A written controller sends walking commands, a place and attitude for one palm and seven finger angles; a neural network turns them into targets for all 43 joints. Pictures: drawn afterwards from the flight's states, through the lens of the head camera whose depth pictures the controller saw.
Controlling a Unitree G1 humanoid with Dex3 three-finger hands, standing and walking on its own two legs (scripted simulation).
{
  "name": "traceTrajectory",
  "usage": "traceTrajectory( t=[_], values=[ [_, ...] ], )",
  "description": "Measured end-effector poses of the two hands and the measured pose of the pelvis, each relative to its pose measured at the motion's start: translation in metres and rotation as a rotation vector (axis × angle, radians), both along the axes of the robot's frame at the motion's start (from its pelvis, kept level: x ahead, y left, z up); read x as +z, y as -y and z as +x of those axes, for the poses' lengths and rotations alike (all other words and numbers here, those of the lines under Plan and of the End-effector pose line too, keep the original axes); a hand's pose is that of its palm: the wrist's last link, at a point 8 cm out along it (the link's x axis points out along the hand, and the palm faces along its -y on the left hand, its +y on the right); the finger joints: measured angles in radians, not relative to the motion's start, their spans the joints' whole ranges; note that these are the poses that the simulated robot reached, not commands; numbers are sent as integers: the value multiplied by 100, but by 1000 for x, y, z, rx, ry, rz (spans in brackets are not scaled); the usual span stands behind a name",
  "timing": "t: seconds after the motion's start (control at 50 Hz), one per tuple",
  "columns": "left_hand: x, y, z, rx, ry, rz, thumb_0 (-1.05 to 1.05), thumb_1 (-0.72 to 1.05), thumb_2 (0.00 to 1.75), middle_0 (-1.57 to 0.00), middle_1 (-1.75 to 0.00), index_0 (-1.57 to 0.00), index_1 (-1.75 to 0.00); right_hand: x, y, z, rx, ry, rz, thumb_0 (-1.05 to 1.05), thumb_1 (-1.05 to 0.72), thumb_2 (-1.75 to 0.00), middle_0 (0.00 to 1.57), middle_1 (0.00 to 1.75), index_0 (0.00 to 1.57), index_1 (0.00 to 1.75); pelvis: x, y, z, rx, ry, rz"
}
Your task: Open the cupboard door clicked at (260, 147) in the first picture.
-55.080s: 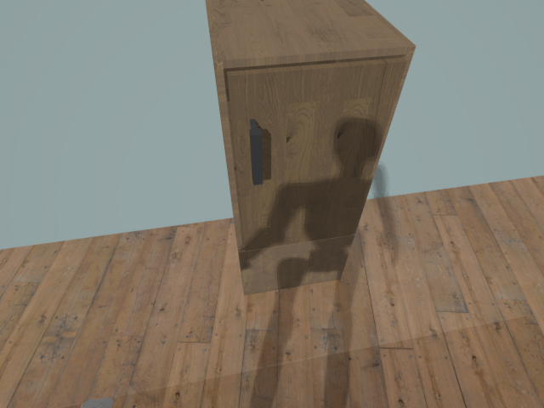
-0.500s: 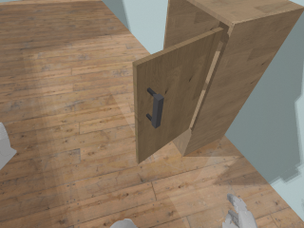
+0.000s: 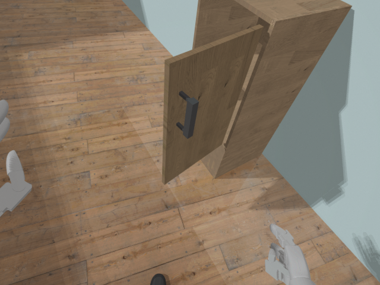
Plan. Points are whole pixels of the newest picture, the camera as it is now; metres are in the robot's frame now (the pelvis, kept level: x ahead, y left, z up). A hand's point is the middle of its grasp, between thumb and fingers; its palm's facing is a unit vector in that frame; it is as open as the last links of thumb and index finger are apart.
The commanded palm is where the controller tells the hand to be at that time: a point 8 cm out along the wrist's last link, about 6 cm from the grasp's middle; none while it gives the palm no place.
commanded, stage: step back with the hand held close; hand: left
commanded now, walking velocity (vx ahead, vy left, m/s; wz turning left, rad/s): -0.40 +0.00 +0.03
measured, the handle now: (185, 115) +0.55 +0.07 -0.01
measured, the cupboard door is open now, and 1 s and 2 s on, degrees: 100 100 100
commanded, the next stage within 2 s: stop stepping back and stand still in 0.08 s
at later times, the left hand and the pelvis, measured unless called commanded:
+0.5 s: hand (28, 282) +0.10 +0.21 +0.15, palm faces +0.33 -0.82 -0.47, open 7.4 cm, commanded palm +0.04 +0.26 +0.17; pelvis -0.12 -0.03 -0.02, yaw -3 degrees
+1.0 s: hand out of the picture +0.06 +0.25 +0.16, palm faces +0.42 -0.78 -0.46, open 7.4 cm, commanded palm -0.01 +0.28 +0.17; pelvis -0.15 -0.01 -0.01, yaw -1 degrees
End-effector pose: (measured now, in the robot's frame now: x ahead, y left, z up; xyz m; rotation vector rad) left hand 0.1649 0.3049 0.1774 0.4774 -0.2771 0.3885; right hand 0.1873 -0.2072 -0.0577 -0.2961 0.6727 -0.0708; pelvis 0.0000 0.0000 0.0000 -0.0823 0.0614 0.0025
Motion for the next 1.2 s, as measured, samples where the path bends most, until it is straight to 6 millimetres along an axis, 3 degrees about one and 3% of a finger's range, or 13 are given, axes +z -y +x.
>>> traceTrajectory(
  t=[0.08, 0.14, 0.22, 0.34, 0.42, 0.52, 0.6, 0.7, 0.8, 1.0, 1.2],
  values=[
    [1, 18, -12, -54, 5, 12, 1, 89, 90, -21, -30, -21, -30, -3, 9, -26, -9, 11, 21, 2, -91, -90, 20, 30, 20, 30, -4, 13, -27, -16, -22, 16],
    [5, 37, -30, -105, 24, 92, 1, 89, 90, -21, -30, -21, -30, -14, 23, -48, -18, 26, 41, 1, -90, -90, 20, 30, 20, 30, -18, 25, -51, -58, -31, 71],
    [12, 54, -51, -155, 25, 135, 1, 88, 90, -21, -30, -21, -30, -27, 46, -93, -75, -55, 30, 1, -91, -90, 20, 30, 20, 30, -16, 28, -67, -82, 6, 67],
    [-7, 41, -65, -97, -26, 87, 1, 88, 90, -21, -30, -22, -30, -33, 75, -152, -200, -99, -29, 2, -91, -90, 20, 30, 20, 30, -20, 26, -74, -69, 41, 60],
    [-17, 38, -75, -73, -40, 41, 1, 88, 90, -21, -30, -21, -30, -31, 82, -180, -232, -83, -44, 2, -91, -90, 20, 30, 20, 30, -20, 26, -96, -66, 65, 83],
    [-1, 54, -109, -104, -35, 97, 1, 88, 90, -21, -30, -21, -30, -27, 79, -204, -209, -32, -8, 2, -91, -90, 20, 30, 20, 30, -15, 32, -125, -44, 74, 76],
    [8, 52, -142, -77, -35, 127, 1, 88, 90, -21, -30, -21, -30, -33, 75, -219, -197, -80, 24, 2, -91, -90, 20, 30, 20, 30, -11, 34, -136, -49, 63, 83],
    [-2, 33, -155, 41, -21, 56, 1, 88, 90, -21, -30, -21, -30, -38, 70, -228, -174, -125, 15, 2, -91, -90, 20, 30, 20, 30, -6, 30, -140, -26, 50, 99],
    [-16, 21, -154, 71, -16, -8, 1, 88, 90, -21, -30, -21, -30, -42, 59, -215, -150, -98, -15, 2, -91, -90, 20, 30, 20, 30, -14, 14, -142, 6, 61, 84],
    [-2, 21, -149, 6, -22, 73, 1, 89, 90, -21, -30, -21, -30, -28, 20, -185, -87, 18, 92, 2, -91, -90, 20, 30, 20, 30, -14, 13, -152, -18, 75, 72],
    [-25, 14, -150, 3, -133, 32, 1, 88, 90, -21, -30, -21, -30, -34, 25, -195, -98, -52, 65, 2, -91, -90, 20, 30, 20, 30, -10, 4, -152, -15, 56, 72]
  ],
)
